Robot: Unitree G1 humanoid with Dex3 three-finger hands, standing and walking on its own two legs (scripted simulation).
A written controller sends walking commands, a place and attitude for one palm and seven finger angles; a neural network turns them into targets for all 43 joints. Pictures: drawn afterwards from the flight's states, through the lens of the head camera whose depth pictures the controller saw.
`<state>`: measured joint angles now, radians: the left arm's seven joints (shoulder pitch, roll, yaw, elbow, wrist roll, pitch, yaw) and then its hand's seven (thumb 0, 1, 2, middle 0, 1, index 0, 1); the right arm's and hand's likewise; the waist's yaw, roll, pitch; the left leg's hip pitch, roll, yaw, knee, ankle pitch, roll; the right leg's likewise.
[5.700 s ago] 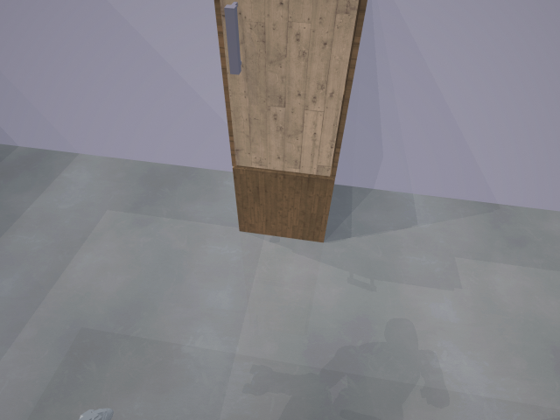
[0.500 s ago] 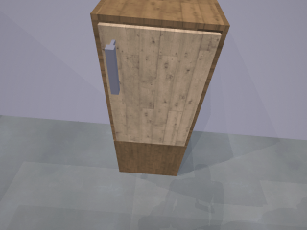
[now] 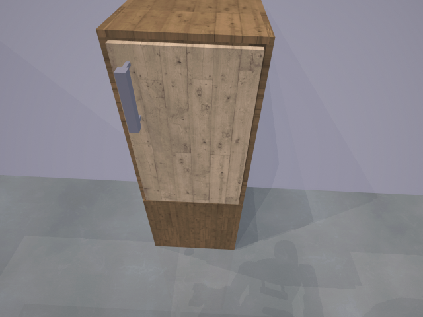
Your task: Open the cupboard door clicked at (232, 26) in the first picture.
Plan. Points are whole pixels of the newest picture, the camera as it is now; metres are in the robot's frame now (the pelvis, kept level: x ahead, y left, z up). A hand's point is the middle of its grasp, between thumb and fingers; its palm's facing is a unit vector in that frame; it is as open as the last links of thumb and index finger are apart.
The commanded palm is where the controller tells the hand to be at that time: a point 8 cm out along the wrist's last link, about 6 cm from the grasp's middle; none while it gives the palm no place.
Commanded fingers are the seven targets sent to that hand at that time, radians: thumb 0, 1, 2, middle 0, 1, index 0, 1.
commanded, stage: come to a stop and stand still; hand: left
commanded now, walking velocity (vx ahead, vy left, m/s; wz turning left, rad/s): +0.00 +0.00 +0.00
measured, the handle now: (131, 98) +0.58 +0.22 +0.13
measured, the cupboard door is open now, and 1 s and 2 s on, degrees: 0 0 0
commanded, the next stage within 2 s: look again from close up in 1.18 s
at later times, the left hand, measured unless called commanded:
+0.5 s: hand out of the picture -0.06 +0.18 -0.17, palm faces +0.05 -0.98 -0.20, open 7.4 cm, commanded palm none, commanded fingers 0.00 0.90 0.90 -0.20 -0.30 -0.20 -0.30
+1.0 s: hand out of the picture -0.08 +0.19 -0.17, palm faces +0.07 -0.99 -0.14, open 7.3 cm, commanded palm none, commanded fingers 0.00 0.90 0.90 -0.20 -0.30 -0.20 -0.30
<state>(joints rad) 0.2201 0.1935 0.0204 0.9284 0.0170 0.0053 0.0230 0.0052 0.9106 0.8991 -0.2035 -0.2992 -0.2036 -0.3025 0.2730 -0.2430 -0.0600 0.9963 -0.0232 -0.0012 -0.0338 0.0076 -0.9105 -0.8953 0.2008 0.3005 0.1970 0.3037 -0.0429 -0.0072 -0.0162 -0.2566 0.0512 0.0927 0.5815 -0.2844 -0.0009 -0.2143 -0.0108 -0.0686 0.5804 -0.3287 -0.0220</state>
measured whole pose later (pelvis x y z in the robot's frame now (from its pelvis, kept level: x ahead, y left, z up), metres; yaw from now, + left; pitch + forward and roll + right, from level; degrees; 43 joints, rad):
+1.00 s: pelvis -0.04 +0.05 +0.01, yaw +1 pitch -2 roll -1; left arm 0.40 0.10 0.02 1.08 0.03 0.00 0.04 0.00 0.91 0.90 -0.20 -0.30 -0.20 -0.30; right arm 0.33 -0.09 -0.03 1.11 -0.01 0.01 -0.01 0.01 -0.91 -0.90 0.20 0.30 0.20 0.30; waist -0.01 -0.01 0.00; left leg -0.28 -0.01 0.11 0.45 -0.16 0.07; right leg -0.23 -0.06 -0.05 0.45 -0.19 0.03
